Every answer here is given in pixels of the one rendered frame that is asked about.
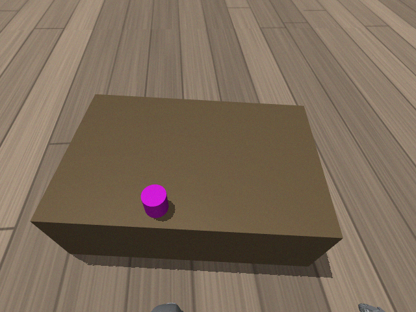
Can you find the can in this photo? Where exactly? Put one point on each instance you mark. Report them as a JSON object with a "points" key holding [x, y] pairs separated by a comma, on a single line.
{"points": [[155, 201]]}

